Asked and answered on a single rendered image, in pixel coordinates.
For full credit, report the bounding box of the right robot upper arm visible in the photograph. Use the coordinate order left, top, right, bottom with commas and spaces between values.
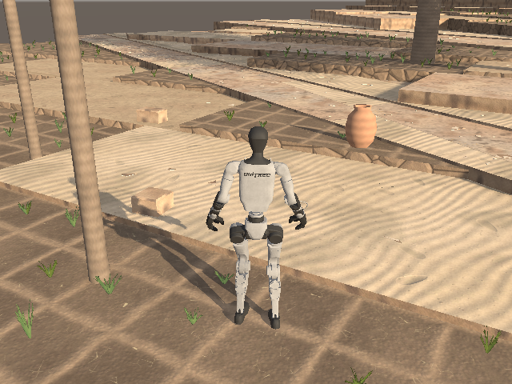
274, 162, 297, 206

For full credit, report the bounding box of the humanoid robot head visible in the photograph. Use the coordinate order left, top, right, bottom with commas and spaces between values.
244, 126, 271, 165

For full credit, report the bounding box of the left robot forearm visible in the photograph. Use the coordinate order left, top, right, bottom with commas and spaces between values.
209, 191, 225, 219

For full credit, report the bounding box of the humanoid robot torso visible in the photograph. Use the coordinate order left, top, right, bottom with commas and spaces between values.
238, 157, 276, 240

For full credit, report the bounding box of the robot left hand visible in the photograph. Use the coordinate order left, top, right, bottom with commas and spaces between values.
206, 214, 224, 231

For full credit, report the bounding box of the left robot upper arm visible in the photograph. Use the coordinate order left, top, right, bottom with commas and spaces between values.
217, 161, 241, 204

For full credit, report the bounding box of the robot right hand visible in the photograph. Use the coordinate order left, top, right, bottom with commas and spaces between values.
289, 214, 307, 230

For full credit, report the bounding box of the right robot forearm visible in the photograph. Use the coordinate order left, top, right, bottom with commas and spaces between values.
290, 193, 305, 218

